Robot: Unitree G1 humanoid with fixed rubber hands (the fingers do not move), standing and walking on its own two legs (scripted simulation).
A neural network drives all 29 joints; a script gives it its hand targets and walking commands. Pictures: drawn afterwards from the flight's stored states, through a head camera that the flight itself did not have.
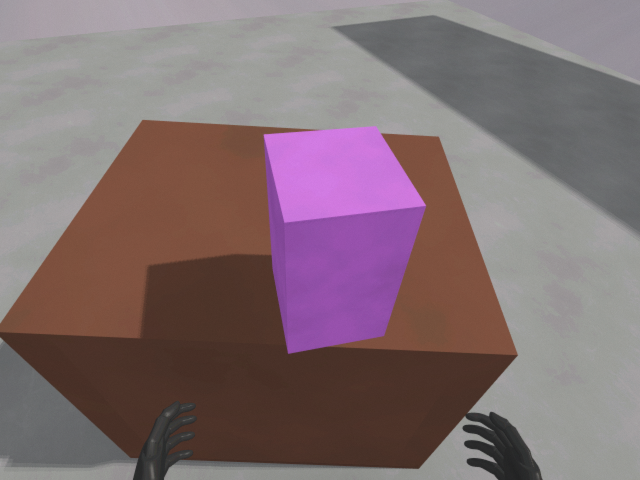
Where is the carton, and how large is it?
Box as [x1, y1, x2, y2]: [264, 126, 425, 353]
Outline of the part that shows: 375,126 264,134 272,267 288,353 381,336 384,334 425,205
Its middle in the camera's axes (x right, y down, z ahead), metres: +0.01 +0.00 +0.58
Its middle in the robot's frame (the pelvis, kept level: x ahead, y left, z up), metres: +0.43 +0.03 +0.06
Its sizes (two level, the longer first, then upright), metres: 0.177 0.161 0.284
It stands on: a pedestal, 0.69 m high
